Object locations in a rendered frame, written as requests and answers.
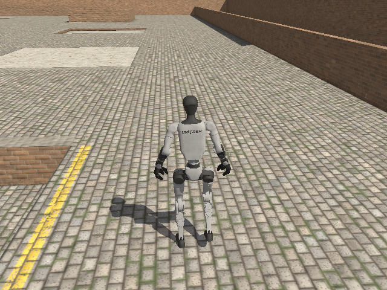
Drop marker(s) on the robot left foot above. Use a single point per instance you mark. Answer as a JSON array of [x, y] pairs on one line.
[[181, 243]]

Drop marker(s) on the left robot upper arm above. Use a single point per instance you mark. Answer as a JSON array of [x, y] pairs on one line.
[[169, 138]]

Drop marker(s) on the robot right forearm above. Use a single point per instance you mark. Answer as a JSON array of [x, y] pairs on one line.
[[222, 156]]

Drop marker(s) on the right robot upper arm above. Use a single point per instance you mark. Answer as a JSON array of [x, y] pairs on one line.
[[210, 126]]

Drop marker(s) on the robot left hand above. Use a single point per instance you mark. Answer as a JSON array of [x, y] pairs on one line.
[[162, 170]]

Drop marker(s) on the robot left forearm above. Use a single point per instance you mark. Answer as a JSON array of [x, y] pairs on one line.
[[160, 160]]

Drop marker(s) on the robot right hand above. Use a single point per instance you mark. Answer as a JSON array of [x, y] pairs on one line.
[[222, 167]]

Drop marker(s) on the left robot shin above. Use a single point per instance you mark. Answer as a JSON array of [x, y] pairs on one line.
[[179, 216]]

